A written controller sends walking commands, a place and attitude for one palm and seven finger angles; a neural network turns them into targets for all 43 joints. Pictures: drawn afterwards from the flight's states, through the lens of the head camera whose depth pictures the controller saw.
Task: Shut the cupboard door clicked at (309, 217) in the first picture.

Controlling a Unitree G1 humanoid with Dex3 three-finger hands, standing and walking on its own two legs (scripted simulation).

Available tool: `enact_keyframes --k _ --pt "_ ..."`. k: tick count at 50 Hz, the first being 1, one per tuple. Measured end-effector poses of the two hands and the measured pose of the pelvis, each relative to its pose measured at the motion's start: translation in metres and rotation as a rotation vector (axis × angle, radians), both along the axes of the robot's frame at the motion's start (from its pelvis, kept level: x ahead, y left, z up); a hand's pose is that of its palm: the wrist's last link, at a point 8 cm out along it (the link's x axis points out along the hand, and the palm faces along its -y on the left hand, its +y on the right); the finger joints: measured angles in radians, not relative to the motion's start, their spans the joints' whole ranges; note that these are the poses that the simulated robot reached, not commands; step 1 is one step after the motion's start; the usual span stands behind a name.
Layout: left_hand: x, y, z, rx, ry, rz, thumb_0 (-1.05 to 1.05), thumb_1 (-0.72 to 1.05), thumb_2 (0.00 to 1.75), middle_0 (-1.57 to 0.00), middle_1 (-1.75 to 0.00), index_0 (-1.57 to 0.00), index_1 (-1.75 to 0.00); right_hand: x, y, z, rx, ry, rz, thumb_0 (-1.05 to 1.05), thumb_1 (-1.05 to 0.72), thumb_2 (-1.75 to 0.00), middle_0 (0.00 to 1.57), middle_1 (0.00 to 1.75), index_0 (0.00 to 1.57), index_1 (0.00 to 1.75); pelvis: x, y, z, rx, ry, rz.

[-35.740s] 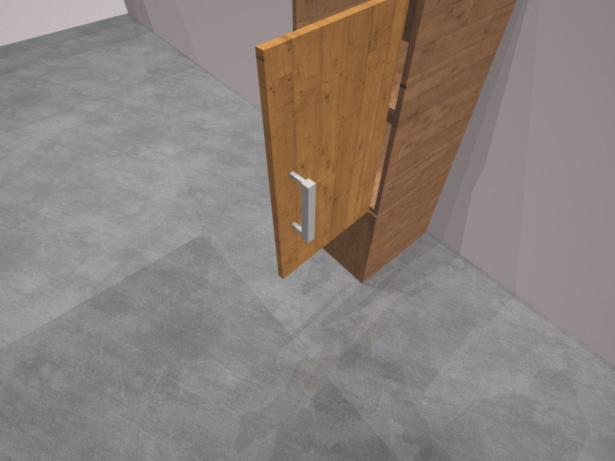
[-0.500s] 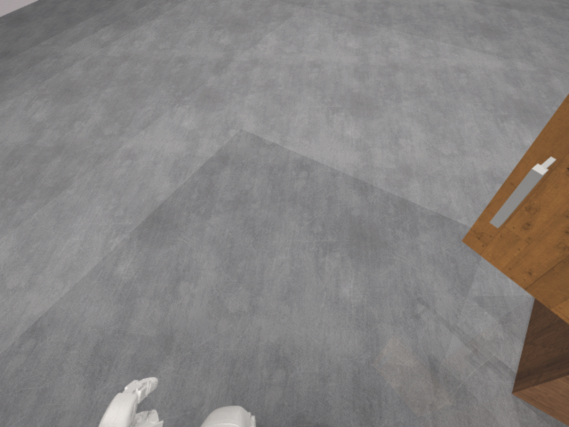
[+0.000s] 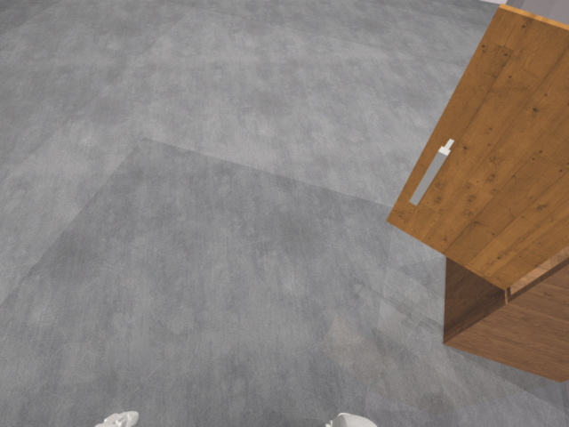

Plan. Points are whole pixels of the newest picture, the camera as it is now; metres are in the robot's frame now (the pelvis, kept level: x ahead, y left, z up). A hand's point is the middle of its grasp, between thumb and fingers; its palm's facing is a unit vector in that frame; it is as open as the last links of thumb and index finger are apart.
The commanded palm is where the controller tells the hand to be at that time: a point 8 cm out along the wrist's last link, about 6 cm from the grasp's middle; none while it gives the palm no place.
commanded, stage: turn to face it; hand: left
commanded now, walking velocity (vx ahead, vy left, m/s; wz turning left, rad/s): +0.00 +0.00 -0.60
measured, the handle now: (431, 173) +0.65 -0.29 -0.09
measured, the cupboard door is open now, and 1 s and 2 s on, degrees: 71 71 71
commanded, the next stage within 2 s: take the last steps up to it in 0.84 s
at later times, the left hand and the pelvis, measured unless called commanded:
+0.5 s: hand (181, 407) +0.16 +0.18 -0.19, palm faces -0.26 -0.94 -0.20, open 7.4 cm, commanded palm none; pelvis +0.02 +0.00 -0.01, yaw -17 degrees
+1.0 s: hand (232, 396) +0.18 +0.09 -0.16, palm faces -0.46 -0.85 -0.25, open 7.4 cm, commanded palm none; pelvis +0.01 -0.04 +0.00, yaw -29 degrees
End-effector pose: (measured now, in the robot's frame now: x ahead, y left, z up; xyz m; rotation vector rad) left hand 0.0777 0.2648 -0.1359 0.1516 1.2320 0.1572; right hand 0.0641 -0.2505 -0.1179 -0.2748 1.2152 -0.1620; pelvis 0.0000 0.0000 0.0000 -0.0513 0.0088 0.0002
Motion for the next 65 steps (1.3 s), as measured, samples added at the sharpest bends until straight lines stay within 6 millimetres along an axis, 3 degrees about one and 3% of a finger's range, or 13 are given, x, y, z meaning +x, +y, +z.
enact_keyframes --k 6,8,11,17,24,33,40,44,49,56,60,65 --pt "0.045 -0.025 0.004 0.059 -0.07 -0.126 0.01 0.91 0.9 -0.19 -0.3 -0.2 -0.3 -0.034 -0.032 -0.029 0.041 0.032 -0.123 0.01 -0.9 -0.89 0.21 0.3 0.2 0.3 0.004 -0.021 -0.017 0.038 0.002 -0.078" --pt "0.053 -0.034 0.006 0.075 -0.086 -0.152 0.01 0.91 0.9 -0.19 -0.3 -0.2 -0.3 -0.041 -0.042 -0.038 0.038 0.054 -0.157 0.01 -0.9 -0.89 0.21 0.3 0.2 0.3 0.003 -0.024 -0.02 0.028 0.0 -0.097" --pt "0.056 -0.045 0.011 0.081 -0.078 -0.177 0.01 0.9 0.9 -0.19 -0.3 -0.2 -0.3 -0.043 -0.05 -0.035 0.028 0.059 -0.194 0.01 -0.91 -0.89 0.2 0.3 0.2 0.3 0.003 -0.025 -0.014 0.035 0.002 -0.13" --pt "0.062 -0.053 0.007 0.052 -0.037 -0.232 0.01 0.9 0.89 -0.2 -0.3 -0.2 -0.3 -0.031 -0.048 -0.017 0.021 -0.01 -0.234 0.01 -0.91 -0.89 0.2 0.3 0.19 0.3 0.009 -0.021 -0.007 0.054 0.009 -0.197" --pt "0.085 -0.041 -0.018 0.006 -0.002 -0.289 0.01 0.9 0.89 -0.2 -0.3 -0.2 -0.3 -0.024 -0.027 -0.007 -0.026 -0.087 -0.277 0.01 -0.91 -0.89 0.2 0.3 0.2 0.3 0.021 -0.002 -0.016 0.039 0.013 -0.289" --pt "0.123 -0.055 -0.001 0.0 -0.02 -0.394 0.01 0.91 0.9 -0.19 -0.3 -0.2 -0.3 -0.077 -0.006 0.0 -0.003 -0.007 -0.384 0.01 -0.9 -0.89 0.21 0.3 0.2 0.3 0.022 -0.001 -0.001 0.013 0.001 -0.389" --pt "0.141 -0.098 0.006 0.032 -0.068 -0.5 0.01 0.91 0.9 -0.19 -0.3 -0.2 -0.3 -0.133 -0.011 -0.028 0.069 0.068 -0.511 0.01 -0.9 -0.89 0.21 0.3 0.2 0.3 0.016 -0.022 -0.01 0.04 -0.001 -0.447" --pt "0.135 -0.117 0.009 0.054 -0.075 -0.537 0.01 0.91 0.9 -0.19 -0.3 -0.2 -0.3 -0.153 -0.02 -0.041 0.088 0.114 -0.572 0.01 -0.91 -0.89 0.2 0.3 0.2 0.3 0.013 -0.031 -0.013 0.046 -0.001 -0.472" --pt "0.12 -0.126 0.01 0.049 -0.029 -0.54 0.01 0.9 0.89 -0.2 -0.3 -0.2 -0.3 -0.15 -0.025 -0.032 0.087 0.093 -0.597 0.01 -0.91 -0.89 0.2 0.3 0.19 0.3 0.014 -0.035 -0.004 0.058 -0.008 -0.497" --pt "0.11 -0.12 -0.007 -0.008 0.026 -0.515 0.01 0.9 0.89 -0.2 -0.3 -0.2 -0.3 -0.122 -0.022 -0.019 0.064 0.031 -0.574 0.01 -0.91 -0.9 0.2 0.3 0.19 0.3 0.029 -0.036 -0.005 0.043 -0.012 -0.516" --pt "0.114 -0.113 -0.025 -0.023 0.086 -0.528 0.01 0.9 0.89 -0.2 -0.3 -0.2 -0.3 -0.111 -0.018 -0.017 0.026 -0.015 -0.581 0.01 -0.91 -0.89 0.2 0.3 0.2 0.3 0.043 -0.036 -0.013 0.033 -0.013 -0.548" --pt "0.138 -0.127 -0.016 -0.027 0.107 -0.578 0.01 0.91 0.9 -0.19 -0.3 -0.2 -0.3 -0.128 -0.005 -0.006 0.038 0.037 -0.638 0.01 -0.91 -0.89 0.2 0.3 0.2 0.3 0.057 -0.048 -0.001 0.028 -0.013 -0.577"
